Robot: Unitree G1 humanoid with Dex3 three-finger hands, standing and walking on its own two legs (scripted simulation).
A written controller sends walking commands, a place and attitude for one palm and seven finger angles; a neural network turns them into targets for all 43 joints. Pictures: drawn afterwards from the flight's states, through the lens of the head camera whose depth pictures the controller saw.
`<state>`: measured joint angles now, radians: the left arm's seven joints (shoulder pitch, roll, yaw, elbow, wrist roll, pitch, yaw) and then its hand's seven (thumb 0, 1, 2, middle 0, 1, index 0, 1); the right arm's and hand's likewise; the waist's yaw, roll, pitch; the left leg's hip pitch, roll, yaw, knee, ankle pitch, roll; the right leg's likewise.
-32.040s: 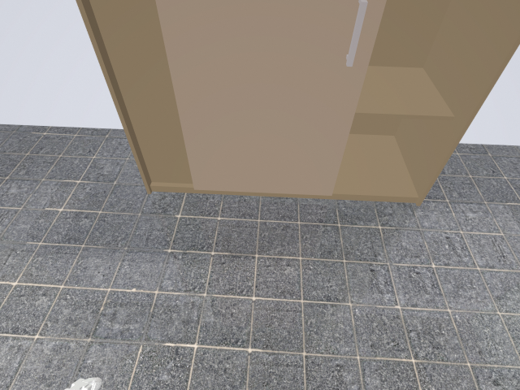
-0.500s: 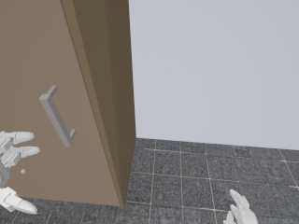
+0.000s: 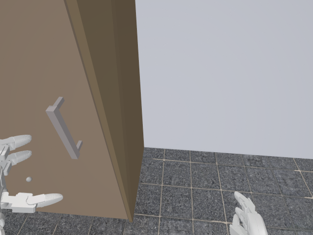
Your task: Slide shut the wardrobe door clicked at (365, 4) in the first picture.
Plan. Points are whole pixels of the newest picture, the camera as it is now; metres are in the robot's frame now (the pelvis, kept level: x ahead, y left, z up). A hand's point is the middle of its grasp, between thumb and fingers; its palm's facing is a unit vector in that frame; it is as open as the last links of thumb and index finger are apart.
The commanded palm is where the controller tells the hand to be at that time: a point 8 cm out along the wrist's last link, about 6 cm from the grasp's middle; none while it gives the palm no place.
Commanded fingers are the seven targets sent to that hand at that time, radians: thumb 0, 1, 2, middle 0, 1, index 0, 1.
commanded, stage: draw the hand back to the body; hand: left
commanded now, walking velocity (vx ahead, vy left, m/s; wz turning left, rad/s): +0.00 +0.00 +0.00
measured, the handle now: (68, 130) +0.33 +0.30 +0.09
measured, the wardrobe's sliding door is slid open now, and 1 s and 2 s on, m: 0.00 0.00 0.00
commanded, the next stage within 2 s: step back with the hand held close in 0.86 s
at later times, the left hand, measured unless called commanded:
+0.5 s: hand (49, 150) +0.21 +0.25 +0.17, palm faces +0.43 -0.82 -0.39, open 8.6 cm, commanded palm +0.16 +0.29 +0.18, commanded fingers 0.00 0.90 0.90 -0.20 -0.30 -0.20 -0.30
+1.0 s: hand (51, 154) +0.20 +0.25 +0.17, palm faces +0.44 -0.82 -0.38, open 7.4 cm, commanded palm +0.16 +0.28 +0.19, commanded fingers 0.00 0.90 0.90 -0.20 -0.30 -0.20 -0.30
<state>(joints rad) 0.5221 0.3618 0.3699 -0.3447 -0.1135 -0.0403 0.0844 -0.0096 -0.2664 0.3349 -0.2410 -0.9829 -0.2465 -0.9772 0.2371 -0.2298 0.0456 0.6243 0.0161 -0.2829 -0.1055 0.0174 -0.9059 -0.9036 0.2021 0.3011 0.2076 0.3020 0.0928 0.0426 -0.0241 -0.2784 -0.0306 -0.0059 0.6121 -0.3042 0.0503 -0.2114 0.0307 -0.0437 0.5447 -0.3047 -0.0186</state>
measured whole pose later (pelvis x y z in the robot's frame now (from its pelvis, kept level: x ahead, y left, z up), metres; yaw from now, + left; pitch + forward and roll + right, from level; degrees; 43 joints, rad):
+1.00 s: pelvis +0.01 -0.01 +0.01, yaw -1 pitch -5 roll +0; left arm 0.45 0.35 0.32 -0.40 -0.08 -0.05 0.10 0.02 0.88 0.89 -0.21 -0.30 -0.21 -0.30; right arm 0.20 -0.22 0.03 0.65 -0.01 -0.12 -0.08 0.02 -0.91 -0.90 0.20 0.30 0.21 0.30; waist 0.08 0.06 0.02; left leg -0.11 -0.02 0.01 0.43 -0.24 0.03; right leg -0.06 0.04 -0.02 0.40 -0.25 -0.03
